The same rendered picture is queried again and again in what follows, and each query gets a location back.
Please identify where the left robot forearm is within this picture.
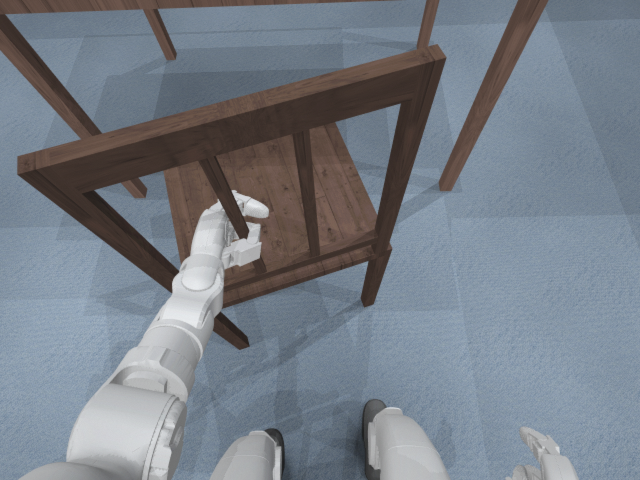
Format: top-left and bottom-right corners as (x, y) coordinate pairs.
(66, 254), (225, 462)

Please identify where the chair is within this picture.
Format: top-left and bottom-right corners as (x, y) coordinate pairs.
(17, 44), (447, 350)

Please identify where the robot left foot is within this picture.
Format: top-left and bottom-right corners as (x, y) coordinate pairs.
(265, 428), (285, 480)

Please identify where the left robot thigh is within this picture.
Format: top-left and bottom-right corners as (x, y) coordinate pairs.
(209, 435), (282, 480)

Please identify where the left robot upper arm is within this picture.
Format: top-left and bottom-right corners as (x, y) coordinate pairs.
(18, 383), (187, 480)

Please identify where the table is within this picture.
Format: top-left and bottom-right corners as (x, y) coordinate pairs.
(0, 0), (548, 198)

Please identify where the right robot hand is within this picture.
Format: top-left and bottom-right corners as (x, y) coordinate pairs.
(505, 426), (579, 480)

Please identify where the left robot hand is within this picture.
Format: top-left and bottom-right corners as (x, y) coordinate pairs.
(190, 190), (269, 270)

